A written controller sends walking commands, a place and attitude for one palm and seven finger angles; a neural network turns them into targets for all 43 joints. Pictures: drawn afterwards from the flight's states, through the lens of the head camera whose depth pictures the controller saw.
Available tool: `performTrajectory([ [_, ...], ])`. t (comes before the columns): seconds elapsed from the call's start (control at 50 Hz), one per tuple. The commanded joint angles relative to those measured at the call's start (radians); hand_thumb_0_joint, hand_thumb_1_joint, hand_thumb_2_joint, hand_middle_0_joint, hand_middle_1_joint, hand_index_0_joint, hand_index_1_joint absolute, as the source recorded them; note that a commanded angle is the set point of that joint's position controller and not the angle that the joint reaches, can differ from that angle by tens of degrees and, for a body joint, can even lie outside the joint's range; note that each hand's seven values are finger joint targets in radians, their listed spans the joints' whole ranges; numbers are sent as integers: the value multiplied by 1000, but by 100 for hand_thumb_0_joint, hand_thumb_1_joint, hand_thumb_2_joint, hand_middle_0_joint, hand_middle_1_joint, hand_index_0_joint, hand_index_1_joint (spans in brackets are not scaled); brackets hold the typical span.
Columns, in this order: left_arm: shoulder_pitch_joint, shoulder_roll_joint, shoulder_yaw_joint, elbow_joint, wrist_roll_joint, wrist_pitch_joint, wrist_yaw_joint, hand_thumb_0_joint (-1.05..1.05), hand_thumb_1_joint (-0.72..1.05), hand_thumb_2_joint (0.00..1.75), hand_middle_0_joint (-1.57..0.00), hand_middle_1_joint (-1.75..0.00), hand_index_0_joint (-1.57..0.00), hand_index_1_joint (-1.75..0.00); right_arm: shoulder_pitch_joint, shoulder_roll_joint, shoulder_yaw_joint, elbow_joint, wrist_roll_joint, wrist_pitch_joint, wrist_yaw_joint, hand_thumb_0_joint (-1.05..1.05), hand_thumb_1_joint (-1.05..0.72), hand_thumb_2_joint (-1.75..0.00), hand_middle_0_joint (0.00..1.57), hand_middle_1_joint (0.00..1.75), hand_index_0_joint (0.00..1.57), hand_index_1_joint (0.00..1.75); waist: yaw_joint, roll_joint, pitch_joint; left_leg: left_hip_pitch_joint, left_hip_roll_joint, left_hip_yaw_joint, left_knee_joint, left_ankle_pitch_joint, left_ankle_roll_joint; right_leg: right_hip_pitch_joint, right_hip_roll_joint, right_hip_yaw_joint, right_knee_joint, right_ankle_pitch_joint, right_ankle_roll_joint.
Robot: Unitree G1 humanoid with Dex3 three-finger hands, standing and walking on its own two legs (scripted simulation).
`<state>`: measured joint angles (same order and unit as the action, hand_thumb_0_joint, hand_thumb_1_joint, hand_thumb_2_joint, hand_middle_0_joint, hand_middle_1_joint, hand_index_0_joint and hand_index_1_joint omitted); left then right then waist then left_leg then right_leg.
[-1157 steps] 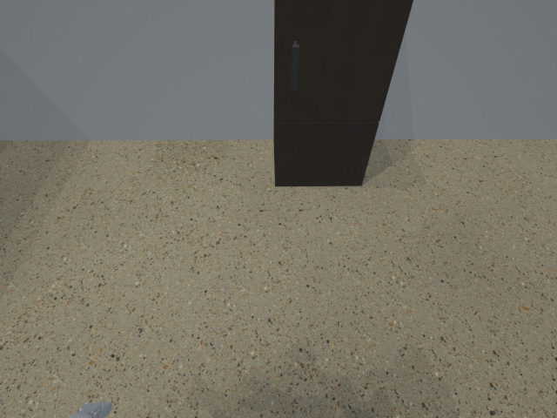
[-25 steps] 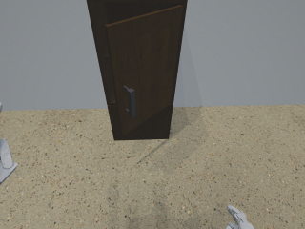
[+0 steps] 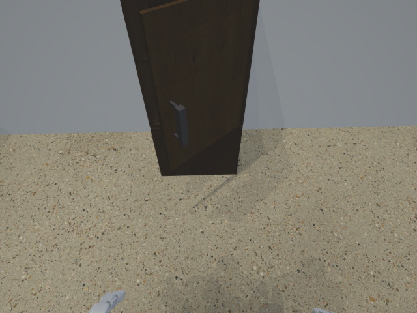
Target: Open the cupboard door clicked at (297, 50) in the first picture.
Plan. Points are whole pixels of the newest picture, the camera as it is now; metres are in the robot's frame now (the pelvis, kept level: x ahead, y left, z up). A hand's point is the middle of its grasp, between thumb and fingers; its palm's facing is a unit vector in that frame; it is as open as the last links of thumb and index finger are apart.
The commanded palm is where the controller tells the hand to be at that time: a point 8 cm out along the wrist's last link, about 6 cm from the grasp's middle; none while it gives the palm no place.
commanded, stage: let the arm hang, fingers relaxed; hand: left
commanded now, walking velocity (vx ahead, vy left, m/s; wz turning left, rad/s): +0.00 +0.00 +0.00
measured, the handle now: (178, 123) +0.70 +0.10 -0.09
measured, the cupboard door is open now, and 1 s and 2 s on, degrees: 41 41 41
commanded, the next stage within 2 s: look to check the result in 0.86 s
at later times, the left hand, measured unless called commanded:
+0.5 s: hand out of the picture +0.01 +0.21 -0.15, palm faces +0.00 -0.96 -0.28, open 7.4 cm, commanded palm none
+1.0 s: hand out of the picture +0.07 +0.23 -0.15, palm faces -0.02 -0.96 -0.30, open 7.4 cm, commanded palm none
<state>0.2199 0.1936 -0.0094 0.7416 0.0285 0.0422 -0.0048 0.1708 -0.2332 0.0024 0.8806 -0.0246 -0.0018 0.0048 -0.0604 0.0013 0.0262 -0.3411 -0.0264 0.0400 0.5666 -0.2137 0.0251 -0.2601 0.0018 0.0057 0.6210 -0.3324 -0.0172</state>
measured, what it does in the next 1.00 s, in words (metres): stands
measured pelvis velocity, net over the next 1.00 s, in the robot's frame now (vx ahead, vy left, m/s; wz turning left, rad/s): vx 0.02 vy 0.00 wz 0.01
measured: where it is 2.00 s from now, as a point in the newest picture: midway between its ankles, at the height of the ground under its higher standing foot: outside the picture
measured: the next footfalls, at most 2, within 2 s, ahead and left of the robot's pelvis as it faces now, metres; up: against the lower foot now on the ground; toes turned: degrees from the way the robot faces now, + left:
none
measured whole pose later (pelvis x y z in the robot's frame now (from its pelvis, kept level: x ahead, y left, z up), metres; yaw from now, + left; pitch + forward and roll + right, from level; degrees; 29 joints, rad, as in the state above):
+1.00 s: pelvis +0.02 +0.00 +0.02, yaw +1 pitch -1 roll +0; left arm 0.15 0.28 0.01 1.14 0.01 -0.02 0.00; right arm 0.14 -0.29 -0.01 1.14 -0.02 0.00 -0.01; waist -0.01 0.01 0.05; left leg -0.19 -0.02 0.02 0.34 -0.12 0.03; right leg -0.08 0.01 -0.01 0.33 -0.23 -0.01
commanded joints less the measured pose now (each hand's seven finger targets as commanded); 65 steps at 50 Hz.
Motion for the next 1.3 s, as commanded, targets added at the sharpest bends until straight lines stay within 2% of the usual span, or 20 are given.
performTrajectory([
  [0.0,-31,197,49,70,-13,-68,24,0,90,90,-20,-30,-20,-30,12,-97,-24,35,-2,-9,-12,0,-90,-90,20,30,20,30,27,-14,-29,156,68,-88,-95,133,-11,-32,-139,167,-290,190,-65],
  [0.04,16,151,64,138,-11,-70,31,0,90,90,-20,-30,-20,-30,31,-97,-31,79,-3,-15,-24,0,-90,-90,20,30,20,30,43,87,-72,175,104,-116,-129,214,-1,53,-101,116,-260,267,-40],
  [0.06,29,148,61,167,-14,-68,33,0,90,90,-20,-30,-20,-30,39,-90,-30,101,-2,-16,-27,0,-90,-90,20,30,20,30,48,138,-94,175,113,-124,-143,217,4,88,-101,106,-257,270,-40],
  [0.1,32,148,54,221,-19,-65,32,0,90,90,-20,-30,-20,-30,53,-86,-28,135,2,-12,-31,0,-90,-90,20,30,20,30,50,99,-93,173,120,-127,-161,191,5,111,-97,95,-275,245,-41],
  [0.14,25,154,50,259,-19,-64,33,0,90,90,-20,-30,-20,-30,67,-99,-34,162,6,-8,-34,0,-90,-90,20,30,20,30,49,35,-63,179,125,-131,-172,176,6,100,-94,89,-295,229,-43],
  [0.16,25,153,48,276,-20,-63,33,0,90,90,-20,-30,-20,-30,73,-98,-34,175,6,-7,-35,0,-90,-90,20,30,20,30,49,22,-53,185,127,-128,-179,175,7,93,-100,83,-303,227,-42],
  [0.22,20,159,43,317,-21,-58,33,0,90,90,-20,-30,-20,-30,79,-106,-34,204,6,-2,-38,0,-90,-90,20,30,20,30,46,17,-8,183,131,-130,-205,122,7,69,-95,83,-328,151,-43],
  [0.34,22,183,43,351,-20,-57,32,0,90,90,-20,-30,-20,-30,72,-128,-38,224,6,2,-36,0,-90,-90,20,30,20,30,47,-21,22,188,127,-130,-228,51,7,36,-93,90,-355,51,-47],
  [0.4,11,189,42,359,-19,-58,32,0,90,90,-20,-30,-20,-30,62,-135,-39,230,5,-1,-35,0,-90,-90,20,30,20,30,44,-18,26,190,130,-133,-242,34,8,31,-95,94,-355,45,-46],
  [0.44,15,197,45,358,-18,-60,32,0,90,90,-20,-30,-20,-30,51,-144,-40,227,7,-4,-34,0,-90,-90,20,30,20,30,48,-13,8,198,131,-135,-244,51,10,43,-95,93,-351,62,-44],
  [0.52,-3,201,44,361,-17,-63,31,0,90,90,-20,-30,-20,-30,25,-151,-39,228,4,-7,-33,0,-90,-90,20,30,20,30,47,-12,28,197,132,-138,-253,62,9,36,-99,94,-353,82,-40],
  [0.62,-22,215,48,356,-15,-68,29,0,90,90,-20,-30,-20,-30,1,-167,-40,223,4,-13,-31,0,-90,-90,20,30,20,30,48,-3,14,203,135,-141,-259,95,8,56,-104,94,-355,119,-37],
  [0.7,-37,228,50,351,-15,-70,27,0,90,90,-20,-30,-20,-30,-24,-181,-40,219,3,-16,-30,0,-90,-90,20,30,20,30,50,25,11,208,136,-143,-266,108,7,67,-107,94,-357,138,-35],
  [0.74,-40,238,53,347,-14,-73,26,0,90,90,-20,-30,-20,-30,-31,-191,-42,212,5,-18,-29,0,-90,-90,20,30,20,30,53,4,0,215,136,-143,-263,128,8,74,-108,94,-362,154,-34],
  [0.82,-61,247,52,347,-15,-72,24,0,90,90,-20,-30,-20,-30,-44,-205,-41,212,4,-20,-28,0,-90,-90,20,30,20,30,51,30,-10,221,140,-147,-276,125,6,89,-109,92,-360,154,-33],
  [0.84,-59,254,54,343,-15,-73,24,0,90,90,-20,-30,-20,-30,-46,-210,-41,209,6,-20,-28,0,-90,-90,20,30,20,30,53,12,-16,223,140,-148,-274,133,8,94,-108,91,-363,157,-33],
  [0.92,-70,262,51,348,-17,-73,23,0,90,90,-20,-30,-20,-30,-56,-222,-41,212,5,-21,-28,0,-90,-90,20,30,20,30,52,3,-26,239,143,-152,-277,155,8,101,-113,86,-363,173,-31],
  [1.1,-85,280,49,353,-18,-70,23,0,90,90,-20,-30,-20,-30,-69,-242,-39,215,7,-20,-27,0,-90,-90,20,30,20,30,52,3,-29,257,147,-154,-287,179,9,114,-116,83,-367,183,-28],
  [1.22,-89,291,48,353,-18,-74,25,0,90,90,-20,-30,-20,-30,-73,-249,-40,218,8,-23,-27,0,-90,-90,20,30,20,30,52,-6,-56,277,148,-149,-279,225,9,134,-122,83,-369,227,-25],
  [1.28,-93,292,48,351,-18,-73,26,0,90,90,-20,-30,-20,-30,-77,-250,-39,218,8,-23,-27,0,-90,-90,20,30,20,30,52,6,-44,272,146,-150,-280,232,8,135,-122,83,-368,235,-26],
])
